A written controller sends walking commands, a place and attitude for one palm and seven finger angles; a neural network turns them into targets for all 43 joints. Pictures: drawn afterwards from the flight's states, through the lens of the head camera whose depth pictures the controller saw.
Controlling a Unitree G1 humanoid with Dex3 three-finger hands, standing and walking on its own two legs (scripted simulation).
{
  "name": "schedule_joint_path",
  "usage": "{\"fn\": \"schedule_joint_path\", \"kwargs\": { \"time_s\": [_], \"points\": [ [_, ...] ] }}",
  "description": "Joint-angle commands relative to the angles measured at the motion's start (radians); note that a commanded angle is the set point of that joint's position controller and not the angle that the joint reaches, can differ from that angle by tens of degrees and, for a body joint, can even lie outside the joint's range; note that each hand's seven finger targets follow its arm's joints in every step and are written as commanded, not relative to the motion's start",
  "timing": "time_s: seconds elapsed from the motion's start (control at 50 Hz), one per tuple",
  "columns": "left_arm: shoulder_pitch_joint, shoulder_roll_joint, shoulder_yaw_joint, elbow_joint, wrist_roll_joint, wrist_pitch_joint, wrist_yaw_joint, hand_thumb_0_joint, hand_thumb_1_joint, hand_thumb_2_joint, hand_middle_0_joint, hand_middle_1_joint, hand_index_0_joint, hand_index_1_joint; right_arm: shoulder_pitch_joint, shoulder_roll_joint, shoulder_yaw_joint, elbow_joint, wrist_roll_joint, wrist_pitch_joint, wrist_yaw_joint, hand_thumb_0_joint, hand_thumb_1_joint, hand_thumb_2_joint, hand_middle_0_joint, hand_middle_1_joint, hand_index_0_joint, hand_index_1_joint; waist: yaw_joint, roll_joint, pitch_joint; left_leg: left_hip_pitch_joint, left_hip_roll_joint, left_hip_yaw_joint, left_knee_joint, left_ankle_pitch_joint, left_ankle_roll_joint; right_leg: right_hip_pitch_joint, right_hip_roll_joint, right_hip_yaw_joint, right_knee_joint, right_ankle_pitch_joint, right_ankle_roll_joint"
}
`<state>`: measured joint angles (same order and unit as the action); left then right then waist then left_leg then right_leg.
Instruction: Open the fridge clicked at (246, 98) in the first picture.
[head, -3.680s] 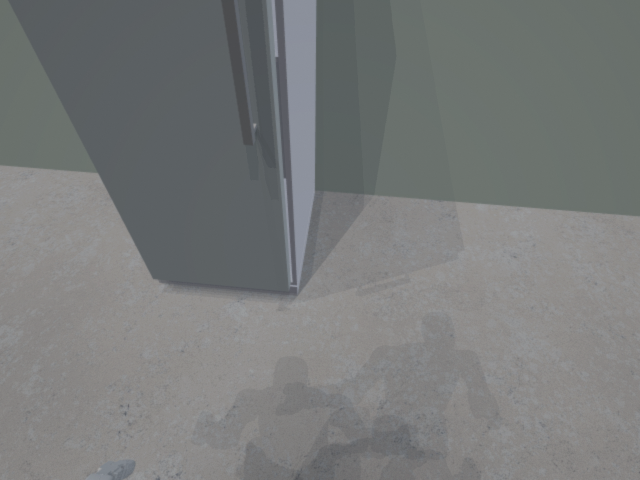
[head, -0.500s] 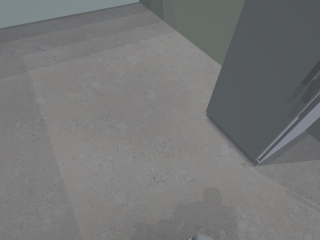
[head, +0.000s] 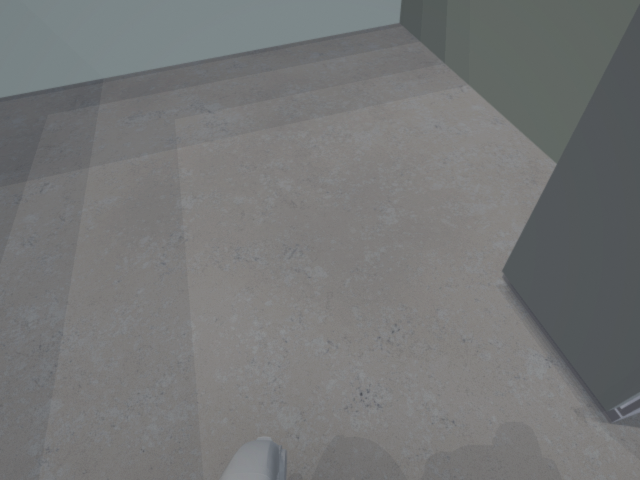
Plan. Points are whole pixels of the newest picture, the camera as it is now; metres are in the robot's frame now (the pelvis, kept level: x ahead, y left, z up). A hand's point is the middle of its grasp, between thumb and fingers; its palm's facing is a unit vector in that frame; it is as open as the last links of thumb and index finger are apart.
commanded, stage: walk to a spot facing it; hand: right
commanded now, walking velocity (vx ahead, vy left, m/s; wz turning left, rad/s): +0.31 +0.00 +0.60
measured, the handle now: out of the picture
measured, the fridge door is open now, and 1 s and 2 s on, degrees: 0 0 0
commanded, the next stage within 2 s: turn to face it in 1.16 s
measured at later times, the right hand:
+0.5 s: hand (415, 371) +0.32 -0.12 -0.17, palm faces -0.22 +0.95 -0.21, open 7.3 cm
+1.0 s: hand (400, 272) +0.53 -0.12 -0.18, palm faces -0.45 +0.88 -0.15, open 7.4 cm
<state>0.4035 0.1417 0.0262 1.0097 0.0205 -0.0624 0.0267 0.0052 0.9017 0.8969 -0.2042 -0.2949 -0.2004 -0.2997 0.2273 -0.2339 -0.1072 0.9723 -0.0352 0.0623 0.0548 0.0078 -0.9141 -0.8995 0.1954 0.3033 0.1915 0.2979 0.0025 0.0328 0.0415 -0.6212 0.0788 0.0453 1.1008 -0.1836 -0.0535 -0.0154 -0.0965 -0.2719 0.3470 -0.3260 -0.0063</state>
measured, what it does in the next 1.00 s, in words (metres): walks ahead, turning left: left foot, then right foot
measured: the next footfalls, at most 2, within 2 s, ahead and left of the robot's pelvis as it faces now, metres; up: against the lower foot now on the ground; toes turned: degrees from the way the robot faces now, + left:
left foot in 0.22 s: +0.21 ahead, +0.15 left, +0.00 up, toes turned +15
right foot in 0.64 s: +0.45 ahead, -0.05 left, +0.00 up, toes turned +11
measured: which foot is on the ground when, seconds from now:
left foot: up 0.00-0.20, down 0.22-0.64, up 0.66-1.00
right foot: down 0.00-0.20, up 0.22-0.62, down 0.64-1.00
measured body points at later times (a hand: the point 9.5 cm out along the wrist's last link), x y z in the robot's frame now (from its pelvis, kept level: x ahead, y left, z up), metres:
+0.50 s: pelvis +0.21 +0.05 -0.01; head +0.22 +0.05 +0.44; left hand +0.24 +0.30 -0.14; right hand +0.33 -0.18 -0.16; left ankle +0.18 +0.14 -0.75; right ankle +0.32 -0.09 -0.69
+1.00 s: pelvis +0.38 +0.02 +0.00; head +0.42 +0.01 +0.44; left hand +0.27 +0.25 -0.13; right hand +0.55 -0.16 -0.17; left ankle +0.32 +0.16 -0.66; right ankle +0.41 -0.05 -0.75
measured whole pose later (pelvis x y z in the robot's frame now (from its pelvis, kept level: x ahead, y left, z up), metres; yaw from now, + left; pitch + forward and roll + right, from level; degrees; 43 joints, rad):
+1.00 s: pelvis +0.38 +0.02 +0.00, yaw +32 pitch +0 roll +2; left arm 0.28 0.17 0.05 0.99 0.02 -0.03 0.03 -0.01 0.93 0.90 -0.20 -0.29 -0.20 -0.30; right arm 0.21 -0.21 -0.11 0.96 -0.03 0.07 0.03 0.01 -0.91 -0.90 0.20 0.30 0.19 0.30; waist 0.00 0.03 0.06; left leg -0.56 0.08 0.07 1.09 -0.27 -0.07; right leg -0.17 -0.13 -0.35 0.47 -0.28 -0.04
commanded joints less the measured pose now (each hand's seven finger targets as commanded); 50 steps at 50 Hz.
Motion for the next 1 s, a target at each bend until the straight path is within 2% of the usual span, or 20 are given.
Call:
{"fn": "schedule_joint_path", "kwargs": {
  "time_s": [0.0, 0.06, 0.1, 0.14, 0.16, 0.18, 0.2, 0.22, 0.28, 0.32, 0.4, 0.54, 0.58, 0.6, 0.62, 0.64, 0.66, 0.7, 0.76, 0.98],
  "points": [
    [0.127, 0.157, 0.037, 0.006, 0.009, -0.016, 0.012, 0.000, 0.900, 0.900, -0.200, -0.300, -0.200, -0.300, -0.227, 0.014, 0.024, -0.127, 0.002, -0.044, 0.013, 0.000, -0.900, -0.900, 0.200, 0.300, 0.200, 0.300, 0.066, -0.175, 0.102, -0.154, 0.019, 0.058, -0.176, -0.017, 0.015, 0.088, -0.260, 0.096, -0.119, 0.387, -0.092],
    [0.136, 0.164, 0.039, 0.027, 0.015, -0.012, 0.009, 0.000, 0.900, 0.900, -0.200, -0.300, -0.200, -0.300, -0.285, 0.029, 0.030, -0.138, 0.003, -0.055, 0.014, 0.000, -0.900, -0.900, 0.200, 0.300, 0.200, 0.300, 0.075, -0.183, 0.109, -0.067, -0.011, 0.098, -0.331, -0.038, 0.048, 0.090, -0.262, 0.036, -0.077, 0.492, -0.084],
    [0.129, 0.180, 0.049, 0.029, 0.013, -0.011, 0.006, 0.000, 0.900, 0.900, -0.200, -0.300, -0.200, -0.300, -0.246, 0.012, 0.028, -0.127, 0.003, -0.065, 0.009, 0.000, -0.900, -0.900, 0.200, 0.300, 0.200, 0.300, 0.047, -0.191, 0.064, 0.044, -0.064, 0.140, -0.398, -0.093, 0.084, 0.111, -0.269, -0.009, 0.029, 0.757, -0.074],
    [0.083, 0.215, 0.058, 0.013, 0.004, -0.011, 0.003, 0.000, 0.900, 0.900, -0.200, -0.300, -0.200, -0.300, -0.085, -0.022, 0.014, -0.080, 0.001, -0.081, 0.001, 0.000, -0.900, -0.900, 0.200, 0.300, 0.200, 0.300, -0.040, -0.204, -0.045, 0.288, -0.123, 0.170, -0.481, -0.091, 0.125, 0.086, -0.256, -0.056, 0.259, 1.008, -0.042],
    [0.059, 0.222, 0.056, -0.002, -0.004, -0.010, -0.004, 0.000, 0.900, 0.900, -0.200, -0.300, -0.200, -0.300, 0.079, -0.076, -0.003, -0.032, -0.001, -0.096, -0.006, 0.000, -0.900, -0.900, 0.200, 0.300, 0.200, 0.300, -0.123, -0.153, -0.142, 0.572, -0.132, 0.166, -0.564, -0.002, 0.147, -0.045, -0.236, -0.074, 0.484, 0.936, 0.001],
    [0.083, 0.167, 0.045, -0.027, -0.022, -0.008, -0.019, 0.000, 0.900, 0.900, -0.200, -0.300, -0.200, -0.300, 0.212, -0.197, -0.027, 0.001, -0.001, -0.108, -0.020, 0.000, -0.900, -0.900, 0.200, 0.300, 0.200, 0.300, -0.168, 0.039, -0.283, 0.939, 0.114, -0.148, -0.597, 0.012, 0.228, -0.387, -0.154, -0.048, 0.786, 0.315, 0.046],
    [0.030, 0.112, 0.037, -0.083, -0.027, -0.011, -0.012, 0.000, 0.900, 0.900, -0.200, -0.300, -0.200, -0.300, 0.286, -0.287, -0.041, 0.015, 0.024, -0.108, -0.039, 0.000, -0.900, -0.900, 0.200, 0.300, 0.200, 0.300, -0.169, 0.168, -0.354, 1.041, 0.372, -0.635, -0.676, 0.253, 0.348, -0.656, -0.010, 0.065, 1.121, -0.290, 0.082],
    [-0.042, 0.133, 0.043, -0.103, -0.021, -0.011, -0.006, 0.000, 0.900, 0.900, -0.200, -0.300, -0.200, -0.300, 0.238, -0.296, -0.049, 0.002, 0.036, -0.096, -0.049, 0.000, -0.900, -0.900, 0.200, 0.300, 0.200, 0.300, -0.156, 0.083, -0.305, 0.921, 0.367, -0.580, -0.737, 0.179, 0.356, -0.695, -0.050, 0.210, 1.158, -0.213, 0.056],
    [-0.090, 0.122, 0.046, -0.082, 0.005, 0.011, -0.012, 0.000, 0.900, 0.900, -0.200, -0.300, -0.200, -0.300, 0.023, -0.145, 0.000, -0.049, 0.027, -0.110, -0.055, 0.000, -0.900, -0.900, 0.200, 0.300, 0.200, 0.300, -0.035, -0.028, -0.040, 0.463, 0.236, -0.335, -0.817, 0.100, 0.263, -0.607, -0.130, 0.242, 1.012, -0.011, 0.062],
    [-0.007, 0.093, 0.043, -0.054, 0.011, 0.033, -0.015, 0.000, 0.900, 0.900, -0.200, -0.300, -0.200, -0.300, -0.029, -0.119, 0.007, -0.052, 0.012, -0.122, -0.058, 0.000, -0.900, -0.900, 0.200, 0.300, 0.200, 0.300, 0.032, 0.017, -0.031, 0.342, 0.170, -0.217, -0.840, 0.126, 0.242, -0.532, -0.118, 0.225, 0.902, 0.013, 0.073],
    [-0.069, 0.092, 0.045, -0.088, 0.012, 0.037, -0.030, 0.000, 0.900, 0.900, -0.200, -0.300, -0.200, -0.300, -0.012, -0.106, 0.008, -0.039, 0.007, -0.132, -0.053, 0.000, -0.900, -0.900, 0.200, 0.300, 0.200, 0.300, 0.037, 0.086, -0.018, 0.308, 0.107, -0.183, -0.853, 0.075, 0.236, -0.529, -0.089, 0.207, 0.697, 0.090, 0.091],
    [-0.261, 0.117, 0.044, -0.178, 0.003, 0.005, -0.042, 0.000, 0.900, 0.900, -0.200, -0.300, -0.200, -0.300, 0.046, -0.149, -0.006, -0.051, 0.010, -0.122, -0.051, 0.000, -0.900, -0.900, 0.200, 0.300, 0.200, 0.300, -0.025, 0.109, 0.007, 0.370, 0.118, -0.270, -0.786, 0.070, 0.222, -0.403, -0.002, 0.174, 0.333, 0.096, 0.075],
    [-0.214, 0.144, 0.051, -0.165, 0.003, -0.004, -0.033, 0.000, 0.900, 0.900, -0.200, -0.300, -0.200, -0.300, 0.037, -0.151, -0.009, -0.057, 0.015, -0.114, -0.052, 0.000, -0.900, -0.900, 0.200, 0.300, 0.200, 0.300, 0.007, 0.087, -0.013, 0.348, 0.089, -0.266, -0.699, 0.093, 0.191, -0.247, 0.025, 0.157, 0.194, 0.125, 0.071],
    [-0.108, 0.190, 0.062, -0.133, 0.005, -0.010, -0.021, 0.000, 0.900, 0.900, -0.200, -0.300, -0.200, -0.300, 0.031, -0.122, -0.006, -0.064, 0.015, -0.111, -0.053, 0.000, -0.900, -0.900, 0.200, 0.300, 0.200, 0.300, 0.055, -0.001, -0.053, 0.254, 0.035, -0.243, -0.529, 0.114, 0.158, -0.044, -0.004, 0.203, 0.106, 0.132, 0.058],
    [0.026, 0.309, 0.087, -0.106, 0.023, -0.016, -0.010, 0.000, 0.900, 0.900, -0.200, -0.300, -0.200, -0.300, 0.064, -0.054, 0.002, -0.081, 0.027, -0.105, -0.044, 0.000, -0.900, -0.900, 0.200, 0.300, 0.200, 0.300, 0.103, -0.274, -0.162, 0.088, -0.102, -0.109, -0.234, -0.141, 0.095, 0.162, -0.266, 0.488, 0.038, 0.122, -0.015],
    [0.078, 0.347, 0.081, -0.099, 0.020, -0.003, -0.013, 0.000, 0.900, 0.900, -0.200, -0.300, -0.200, -0.300, 0.084, -0.041, 0.010, -0.095, 0.026, -0.109, -0.040, 0.000, -0.900, -0.900, 0.200, 0.300, 0.200, 0.300, 0.100, -0.401, -0.205, -0.026, -0.129, -0.042, 0.037, -0.435, 0.064, 0.187, -0.452, 0.674, -0.055, 0.117, -0.100],
    [0.014, 0.291, 0.068, -0.102, 0.011, 0.000, -0.006, 0.000, 0.900, 0.900, -0.200, -0.300, -0.200, -0.300, 0.048, -0.073, 0.003, -0.081, 0.015, -0.100, -0.044, 0.000, -0.900, -0.900, 0.200, 0.300, 0.200, 0.300, 0.096, -0.311, -0.164, -0.029, -0.077, -0.101, 0.157, -0.373, 0.060, 0.057, -0.449, 0.644, -0.097, 0.044, -0.093],
    [-0.120, 0.204, 0.039, -0.131, 0.005, -0.005, -0.004, 0.000, 0.900, 0.900, -0.200, -0.300, -0.200, -0.300, 0.008, -0.064, 0.000, -0.074, 0.009, -0.093, -0.022, 0.000, -0.900, -0.900, 0.200, 0.300, 0.200, 0.300, 0.033, -0.157, -0.003, -0.027, -0.003, -0.063, 0.191, -0.240, 0.046, -0.135, -0.364, 0.452, -0.103, 0.141, -0.078],
    [-0.153, 0.161, 0.030, -0.118, 0.002, -0.008, 0.004, 0.000, 0.900, 0.900, -0.200, -0.300, -0.200, -0.300, 0.102, -0.014, -0.001, -0.041, 0.009, -0.050, -0.021, 0.000, -0.900, -0.900, 0.200, 0.300, 0.200, 0.300, -0.021, -0.186, -0.036, 0.065, -0.003, -0.034, 0.198, -0.118, 0.016, -0.198, -0.267, 0.190, -0.071, 0.388, -0.029],
    [-0.054, 0.182, 0.061, -0.053, 0.009, 0.020, 0.007, 0.000, 0.900, 0.900, -0.200, -0.300, -0.200, -0.300, -0.082, 0.021, 0.005, -0.105, 0.008, -0.018, -0.023, 0.000, -0.900, -0.900, 0.200, 0.300, 0.200, 0.300, 0.036, -0.216, -0.039, 0.044, 0.012, 0.053, -0.162, -0.136, -0.008, -0.026, -0.295, 0.028, 0.013, 0.603, -0.088]
  ]
}}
